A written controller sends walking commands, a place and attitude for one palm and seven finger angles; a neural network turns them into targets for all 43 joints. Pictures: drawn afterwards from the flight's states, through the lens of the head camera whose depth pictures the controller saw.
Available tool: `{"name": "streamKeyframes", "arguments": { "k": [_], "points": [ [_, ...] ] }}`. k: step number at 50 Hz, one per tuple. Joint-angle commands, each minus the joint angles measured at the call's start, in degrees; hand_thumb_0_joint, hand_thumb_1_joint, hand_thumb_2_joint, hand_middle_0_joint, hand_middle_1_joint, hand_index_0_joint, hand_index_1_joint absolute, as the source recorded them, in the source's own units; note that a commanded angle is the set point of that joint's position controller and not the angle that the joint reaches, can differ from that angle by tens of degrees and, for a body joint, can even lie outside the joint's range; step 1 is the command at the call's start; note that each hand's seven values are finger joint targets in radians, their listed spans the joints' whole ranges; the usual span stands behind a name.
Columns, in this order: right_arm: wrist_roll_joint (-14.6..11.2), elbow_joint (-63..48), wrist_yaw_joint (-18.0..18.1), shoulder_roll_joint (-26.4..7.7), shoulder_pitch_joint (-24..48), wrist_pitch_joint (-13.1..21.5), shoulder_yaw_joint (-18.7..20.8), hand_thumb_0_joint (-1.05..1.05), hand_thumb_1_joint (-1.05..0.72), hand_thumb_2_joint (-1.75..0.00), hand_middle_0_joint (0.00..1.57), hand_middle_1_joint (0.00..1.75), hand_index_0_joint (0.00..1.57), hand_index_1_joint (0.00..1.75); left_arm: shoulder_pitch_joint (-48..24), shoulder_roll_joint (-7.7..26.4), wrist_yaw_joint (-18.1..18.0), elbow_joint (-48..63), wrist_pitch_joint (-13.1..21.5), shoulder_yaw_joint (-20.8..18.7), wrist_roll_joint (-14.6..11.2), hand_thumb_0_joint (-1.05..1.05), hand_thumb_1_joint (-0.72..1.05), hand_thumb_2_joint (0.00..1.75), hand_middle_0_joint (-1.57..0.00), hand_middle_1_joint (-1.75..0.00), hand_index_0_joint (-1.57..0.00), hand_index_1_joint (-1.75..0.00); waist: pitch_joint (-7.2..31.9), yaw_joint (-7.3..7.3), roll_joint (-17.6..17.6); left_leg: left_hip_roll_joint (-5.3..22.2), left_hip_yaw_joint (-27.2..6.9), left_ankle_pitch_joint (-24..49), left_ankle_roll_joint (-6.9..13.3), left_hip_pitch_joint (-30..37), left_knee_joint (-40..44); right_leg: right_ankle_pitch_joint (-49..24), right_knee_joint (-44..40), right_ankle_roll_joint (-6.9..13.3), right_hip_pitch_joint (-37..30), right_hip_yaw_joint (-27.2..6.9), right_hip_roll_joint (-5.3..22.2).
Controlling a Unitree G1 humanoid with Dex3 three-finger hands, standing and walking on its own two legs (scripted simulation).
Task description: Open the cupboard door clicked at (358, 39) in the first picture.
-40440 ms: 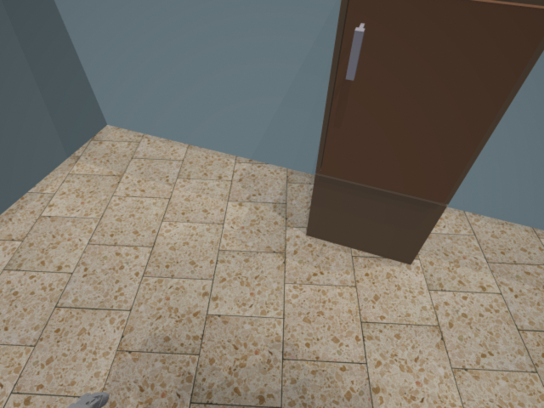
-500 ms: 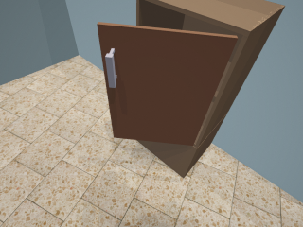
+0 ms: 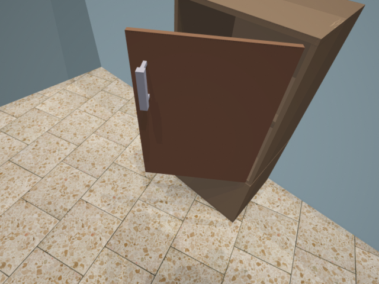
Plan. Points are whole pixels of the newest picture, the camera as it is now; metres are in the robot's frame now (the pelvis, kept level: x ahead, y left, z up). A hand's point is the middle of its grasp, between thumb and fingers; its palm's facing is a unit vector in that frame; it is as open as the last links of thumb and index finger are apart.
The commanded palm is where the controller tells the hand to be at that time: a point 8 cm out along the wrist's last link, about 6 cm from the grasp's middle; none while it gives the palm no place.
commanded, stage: raise the hand with hooked fingers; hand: left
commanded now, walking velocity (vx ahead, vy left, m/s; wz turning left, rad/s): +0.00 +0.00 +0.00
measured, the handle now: (144, 86) +0.58 +0.17 +0.11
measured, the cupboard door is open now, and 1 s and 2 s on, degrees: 37 37 37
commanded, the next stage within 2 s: none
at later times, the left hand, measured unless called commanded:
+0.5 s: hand (103, 268) +0.16 +0.18 -0.03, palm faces +0.11 -0.99 -0.04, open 9.0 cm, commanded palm +0.14 +0.24 -0.01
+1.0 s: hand (90, 215) +0.23 +0.21 +0.05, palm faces -0.01 -1.00 -0.07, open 12.1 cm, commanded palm +0.20 +0.27 +0.06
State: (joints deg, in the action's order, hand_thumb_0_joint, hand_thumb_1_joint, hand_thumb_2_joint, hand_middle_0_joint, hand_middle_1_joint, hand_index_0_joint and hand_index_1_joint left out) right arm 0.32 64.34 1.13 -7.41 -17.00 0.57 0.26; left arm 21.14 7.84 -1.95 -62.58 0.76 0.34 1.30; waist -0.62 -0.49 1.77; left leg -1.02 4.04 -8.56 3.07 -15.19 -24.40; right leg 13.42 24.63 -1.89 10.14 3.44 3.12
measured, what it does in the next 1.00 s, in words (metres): stands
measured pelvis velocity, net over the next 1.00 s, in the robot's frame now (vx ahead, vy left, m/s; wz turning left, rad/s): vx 0.02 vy -0.03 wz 0.03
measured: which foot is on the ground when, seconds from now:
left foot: down 0.00-1.00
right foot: down 0.00-1.00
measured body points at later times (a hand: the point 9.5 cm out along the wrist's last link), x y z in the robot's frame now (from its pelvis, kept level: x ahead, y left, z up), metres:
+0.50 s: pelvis +0.01 -0.04 -0.07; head +0.03 -0.02 +0.38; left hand +0.15 +0.23 -0.02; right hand +0.24 -0.27 -0.09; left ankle +0.05 +0.08 -0.74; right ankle +0.00 -0.14 -0.74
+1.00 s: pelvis +0.02 -0.03 -0.04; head +0.05 -0.03 +0.41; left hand +0.22 +0.27 +0.05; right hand +0.18 -0.28 -0.11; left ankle +0.05 +0.08 -0.74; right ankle +0.00 -0.14 -0.74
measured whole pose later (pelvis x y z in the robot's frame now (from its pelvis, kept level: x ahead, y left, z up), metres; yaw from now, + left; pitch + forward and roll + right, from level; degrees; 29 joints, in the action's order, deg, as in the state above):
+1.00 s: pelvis +0.02 -0.03 -0.04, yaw +1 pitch +7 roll -2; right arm -3.5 33.4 4.7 -16.1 -17.1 14.3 0.5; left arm 19.4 19.2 26.1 -1.2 14.9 -19.3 -22.8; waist 5.4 -0.2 -2.3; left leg 1.5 0.7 -21.0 1.0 -35.2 -48.6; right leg 26.0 46.7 0.6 28.2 3.5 -0.4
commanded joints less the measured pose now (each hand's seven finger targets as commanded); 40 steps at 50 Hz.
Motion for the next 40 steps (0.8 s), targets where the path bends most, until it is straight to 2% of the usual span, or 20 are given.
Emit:
{"name": "streamKeyframes", "arguments": {
  "k": [1,2,3,4,5,6,8,11,12,14,15,18,21,24,27,30,34,36,38,40],
  "points": [
    [-2.1,-28.6,2.5,-17.6,0.5,9.2,1.7,0.0,-0.9,-0.9,0.2,0.3,0.2,0.3,-35.0,16.7,-2.6,93.0,12.8,-3.6,-11.0,0.0,0.88,0.89,-0.2,-0.32,-0.2,-0.32,21.8,9.17,-15.3,1.4,-4.2,-3.8,-2.7,17.2,1.8,-1.3,2.7,3.4,3.7,2.2,-2.8],
    [-3.2,-24.2,3.8,-13.2,4.4,15.4,-0.7,0.0,-0.9,-0.9,0.2,0.3,0.2,0.3,-15.1,15.1,-6.4,81.7,10.0,-5.4,-7.9,0.0,0.85,0.88,-0.2,-0.33,-0.2,-0.33,22.4,2.32,-17.1,4.5,-7.2,-13.3,-3.2,13.7,5.1,6.7,8.2,4.4,6.0,2.6,-3.5],
    [-3.9,-24.1,3.3,-10.4,4.1,17.3,0.1,0.0,-0.9,-0.9,0.2,0.3,0.2,0.3,2.8,6.3,-8.3,71.3,2.6,-0.1,-7.6,0.0,0.83,0.87,-0.21,-0.34,-0.21,-0.34,11.5,2.56,-13.9,4.6,-10.6,-20.6,-4.6,3.6,7.1,10.6,10.4,3.7,11.8,3.4,-4.0],
    [-5.0,-23.4,3.5,-10.7,3.4,18.1,0.6,0.0,-0.9,-0.9,0.2,0.3,0.2,0.3,6.0,-2.9,-7.8,68.1,0.9,5.5,-9.7,0.0,0.81,0.86,-0.21,-0.36,-0.21,-0.36,4.4,3.04,-8.5,3.8,-9.3,-21.8,-3.6,-0.8,5.3,8.0,9.0,3.5,13.0,3.4,-3.7],
    [-5.2,-26.5,3.9,-12.6,4.6,19.3,1.3,0.0,-0.9,-0.9,0.2,0.3,0.2,0.3,3.5,-2.7,-6.7,74.6,3.6,6.4,-11.6,0.0,0.78,0.85,-0.21,-0.37,-0.21,-0.37,0.0,3.2,-7.1,3.2,-9.4,-21.5,-2.8,-3.5,2.2,9.2,6.7,3.2,13.4,3.2,-3.6],
    [-4.4,-27.1,4.0,-14.3,5.5,20.1,1.3,0.0,-0.9,-0.9,0.2,0.3,0.2,0.3,3.1,1.1,-6.4,73.5,6.3,4.2,-11.1,0.0,0.76,0.84,-0.21,-0.39,-0.21,-0.39,0.0,4.53,-3.0,2.6,-9.5,-22.0,-2.7,-5.1,-0.5,12.8,5.6,2.9,15.6,2.5,-3.5],
    [-2.7,-30.0,3.1,-14.8,5.5,20.3,2.3,0.0,-0.9,-0.9,0.2,0.3,0.2,0.3,3.9,0.9,-3.2,66.8,11.9,2.5,-10.4,0.0,0.71,0.82,-0.21,-0.42,-0.21,-0.42,-2.3,4.8,6.0,1.3,-8.9,-20.7,-3.1,-9.9,-7.2,16.9,8.1,2.7,22.3,2.7,-3.8],
    [-1.2,-33.4,0.7,-14.1,8.0,19.1,4.4,0.0,-0.9,-0.9,0.2,0.3,0.2,0.3,14.5,1.9,7.4,54.9,23.5,-4.6,-13.0,0.0,0.64,0.79,-0.22,-0.47,-0.22,-0.47,0.8,-0.67,13.6,0.9,-5.5,-17.9,-4.1,-20.5,-16.6,22.6,15.5,3.2,29.7,2.4,-4.0],
    [-1.3,-35.3,-0.2,-14.2,9.2,18.5,5.0,0.0,-0.9,-0.9,0.2,0.3,0.2,0.3,17.0,3.6,11.8,54.7,27.3,-7.0,-14.1,0.0,0.62,0.78,-0.22,-0.48,-0.22,-0.48,2.6,-1.72,11.6,0.7,-4.8,-16.7,-4.2,-22.4,-19.3,22.0,17.3,3.6,29.9,1.4,-3.7],
    [-2.0,-40.1,-1.8,-14.9,10.7,17.1,5.7,0.0,-0.9,-0.9,0.2,0.3,0.2,0.3,16.9,11.1,20.1,56.6,31.4,-13.6,-15.3,0.0,0.57,0.76,-0.22,-0.51,-0.22,-0.51,5.3,-3.18,1.0,-0.1,-3.9,-14.4,-4.1,-22.9,-22.2,18.6,19.9,4.8,27.5,-0.9,-2.9],
    [-2.5,-42.4,-1.6,-14.6,11.9,16.5,5.7,0.0,-0.9,-0.9,0.2,0.3,0.2,0.3,17.4,13.3,21.7,58.8,30.6,-16.1,-15.9,0.0,0.55,0.75,-0.22,-0.53,-0.22,-0.53,8.5,-4.16,0.7,-0.1,-3.5,-13.8,-3.2,-22.8,-22.6,16.9,21.0,4.6,26.6,-1.4,-2.9],
    [-3.0,-45.9,0.1,-13.6,11.3,13.9,5.2,0.0,-0.9,-0.9,0.2,0.3,0.2,0.3,11.0,14.5,21.5,70.3,25.6,-19.0,-19.5,0.0,0.48,0.72,-0.23,-0.57,-0.23,-0.57,12.2,-3.81,-5.2,0.3,-3.9,-13.7,-2.6,-21.3,-22.7,15.0,21.9,3.9,25.6,-2.1,-3.6],
    [-2.6,-46.1,1.4,-12.3,8.1,13.1,4.9,0.0,-0.9,-0.9,0.2,0.3,0.2,0.3,6.2,14.2,18.7,83.2,26.1,-18.6,-20.1,0.0,0.41,0.69,-0.24,-0.62,-0.24,-0.62,15.8,-0.95,-8.7,1.3,-4.5,-6.5,-1.6,-16.8,-25.6,5.6,22.3,3.4,26.0,-2.4,-4.4],
    [-1.9,-43.1,2.3,-12.4,5.4,13.9,4.1,0.0,-0.9,-0.9,0.2,0.3,0.2,0.3,-1.0,14.3,19.2,86.9,29.4,-15.6,-19.5,0.0,0.34,0.66,-0.24,-0.66,-0.24,-0.66,15.3,2.9,-8.9,1.7,-5.6,-1.8,-1.2,-15.6,-29.2,-1.5,23.3,2.9,28.9,-2.8,-4.7],
    [-2.4,-40.7,3.1,-13.4,5.6,15.1,3.4,0.0,-0.9,-0.9,0.2,0.3,0.2,0.3,-2.5,14.7,23.4,80.4,29.2,-15.0,-20.3,0.0,0.27,0.63,-0.25,-0.7,-0.25,-0.7,12.2,4.5,-7.1,2.0,-6.2,-5.4,-1.1,-18.1,-30.1,2.7,21.3,2.5,30.9,-3.8,-4.6],
    [-3.2,-40.4,4.0,-14.4,6.3,15.7,3.2,0.0,-0.9,-0.9,0.2,0.3,0.2,0.3,-1.2,18.6,27.8,74.7,24.3,-19.6,-22.1,0.0,0.2,0.6,-0.25,-0.75,-0.25,-0.75,14.7,2.49,-4.5,1.7,-5.9,-5.0,-1.0,-18.9,-29.2,2.7,18.3,1.8,25.9,-6.4,-3.6],
    [-3.4,-40.9,4.1,-13.8,7.5,15.5,2.8,0.0,-0.9,-0.9,0.2,0.3,0.2,0.3,0.3,21.2,29.4,72.0,17.9,-25.5,-24.7,0.0,0.11,0.56,-0.26,-0.81,-0.26,-0.81,18.7,-0.19,-2.0,1.4,-6.0,0.0,-1.1,-16.5,-26.7,-6.0,17.1,0.5,18.5,-6.4,-2.5],
    [-3.4,-40.8,4.2,-13.5,7.5,15.5,2.7,0.0,-0.9,-0.9,0.2,0.3,0.2,0.3,-0.1,21.8,28.9,72.0,17.5,-27.8,-26.2,0.0,0.06,0.54,-0.26,-0.84,-0.26,-0.84,19.0,-0.84,0.0,1.3,-6.2,1.3,-1.2,-15.7,-25.3,-9.7,16.7,-0.4,16.7,-6.3,-2.2],
    [-3.2,-41.0,4.0,-13.5,7.7,15.8,2.6,0.0,-0.9,-0.9,0.2,0.3,0.2,0.3,-0.7,22.3,28.5,71.6,17.5,-28.8,-26.6,0.0,0.01,0.52,-0.26,-0.87,-0.26,-0.87,17.8,-1.71,-1.4,1.1,-6.1,2.3,-1.4,-14.9,-24.2,-11.2,16.6,0.0,16.0,-5.6,-2.6],
    [-3.3,-41.0,3.7,-13.6,6.9,16.4,2.5,0.0,-0.9,-0.9,0.2,0.3,0.2,0.3,-0.5,20.3,28.2,72.3,18.3,-26.8,-26.5,0.0,-0.03,0.5,-0.27,-0.9,-0.27,-0.9,17.9,-1.14,-2.0,1.1,-5.8,3.0,-1.4,-12.7,-22.6,-11.6,16.6,0.3,16.9,-4.1,-3.0]
  ]
}}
